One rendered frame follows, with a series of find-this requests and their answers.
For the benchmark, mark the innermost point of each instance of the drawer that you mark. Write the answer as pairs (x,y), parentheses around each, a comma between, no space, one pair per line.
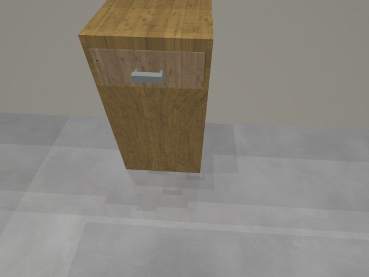
(181,69)

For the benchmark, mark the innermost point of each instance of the handle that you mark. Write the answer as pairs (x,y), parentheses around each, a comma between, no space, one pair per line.
(147,77)

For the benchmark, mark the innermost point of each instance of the cabinet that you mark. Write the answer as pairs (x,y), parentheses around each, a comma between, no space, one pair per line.
(156,128)

